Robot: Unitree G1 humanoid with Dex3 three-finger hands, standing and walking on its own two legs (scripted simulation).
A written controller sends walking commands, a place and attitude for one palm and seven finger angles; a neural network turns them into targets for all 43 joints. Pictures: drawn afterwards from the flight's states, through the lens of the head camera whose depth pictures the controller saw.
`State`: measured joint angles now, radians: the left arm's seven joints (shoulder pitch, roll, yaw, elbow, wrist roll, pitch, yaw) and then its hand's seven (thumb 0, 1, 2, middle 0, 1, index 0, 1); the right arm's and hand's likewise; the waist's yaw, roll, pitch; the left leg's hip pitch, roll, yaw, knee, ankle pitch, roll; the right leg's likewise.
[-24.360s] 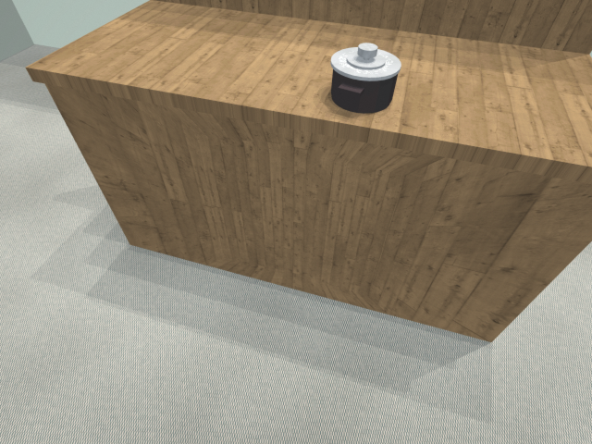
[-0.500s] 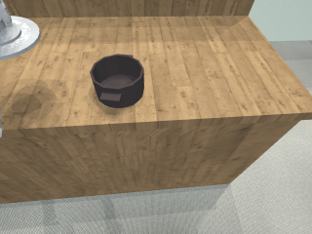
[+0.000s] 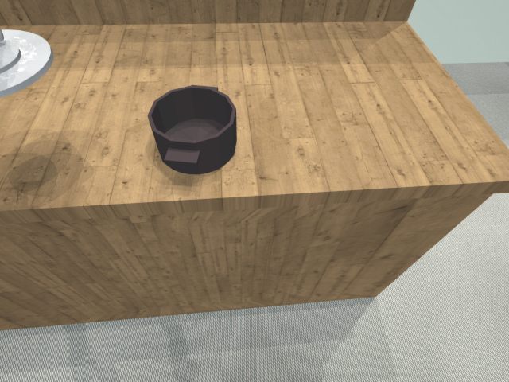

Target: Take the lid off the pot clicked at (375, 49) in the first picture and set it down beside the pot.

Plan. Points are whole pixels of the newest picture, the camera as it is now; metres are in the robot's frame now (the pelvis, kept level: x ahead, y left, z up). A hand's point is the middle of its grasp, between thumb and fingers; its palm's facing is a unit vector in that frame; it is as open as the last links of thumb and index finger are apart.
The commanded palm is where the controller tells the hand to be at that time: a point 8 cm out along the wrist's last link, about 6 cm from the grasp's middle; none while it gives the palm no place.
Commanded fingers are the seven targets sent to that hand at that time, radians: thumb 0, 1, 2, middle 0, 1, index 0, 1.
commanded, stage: lower the lid onto the table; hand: left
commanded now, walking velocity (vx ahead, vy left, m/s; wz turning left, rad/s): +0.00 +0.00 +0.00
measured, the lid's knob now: out of the picture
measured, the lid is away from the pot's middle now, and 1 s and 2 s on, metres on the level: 0.26 0.24 0.24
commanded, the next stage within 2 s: none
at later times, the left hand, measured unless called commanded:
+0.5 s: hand (2, 63) +0.49 +0.30 +0.24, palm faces -0.30 -0.24 -0.92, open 7.6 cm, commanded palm +0.51 +0.30 +0.31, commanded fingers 0.00 0.69 0.98 -0.94 -1.23 -0.71 -1.11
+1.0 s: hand (14, 87) +0.50 +0.31 +0.20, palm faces -0.37 -0.24 -0.90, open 7.6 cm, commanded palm +0.52 +0.31 +0.27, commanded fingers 0.00 0.69 0.98 -0.94 -1.23 -0.71 -1.11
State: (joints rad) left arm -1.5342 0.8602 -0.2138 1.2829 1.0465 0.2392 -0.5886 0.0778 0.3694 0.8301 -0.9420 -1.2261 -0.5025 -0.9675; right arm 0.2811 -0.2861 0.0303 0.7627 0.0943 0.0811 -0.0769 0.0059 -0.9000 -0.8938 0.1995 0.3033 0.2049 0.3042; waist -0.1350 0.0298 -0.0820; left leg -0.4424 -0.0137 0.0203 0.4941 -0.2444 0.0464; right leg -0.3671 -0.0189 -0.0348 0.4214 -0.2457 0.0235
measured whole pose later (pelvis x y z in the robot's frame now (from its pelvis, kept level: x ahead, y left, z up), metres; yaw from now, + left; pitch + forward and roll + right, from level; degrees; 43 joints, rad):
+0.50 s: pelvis +0.00 +0.00 +0.00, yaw -1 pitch +12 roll -1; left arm -1.50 0.85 -0.17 1.35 1.05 0.24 -0.56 0.07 0.37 0.83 -0.94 -1.23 -0.50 -0.97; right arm 0.31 -0.29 0.03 0.77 0.08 0.06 -0.08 0.01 -0.90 -0.89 0.20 0.30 0.21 0.30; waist -0.17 0.03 -0.09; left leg -0.47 0.00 0.04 0.51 -0.26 0.04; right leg -0.40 -0.01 -0.02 0.44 -0.25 0.02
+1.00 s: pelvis +0.01 +0.00 +0.00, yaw -1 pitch +14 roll -2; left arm -1.43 0.86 -0.16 1.33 1.04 0.20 -0.55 0.08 0.38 0.83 -0.94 -1.23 -0.50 -0.97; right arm 0.31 -0.28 0.02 0.77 0.08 0.06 -0.09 0.01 -0.90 -0.89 0.20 0.30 0.21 0.30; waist -0.17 0.02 -0.09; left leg -0.50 0.00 0.03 0.54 -0.28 0.05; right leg -0.43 -0.01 -0.02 0.45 -0.27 0.03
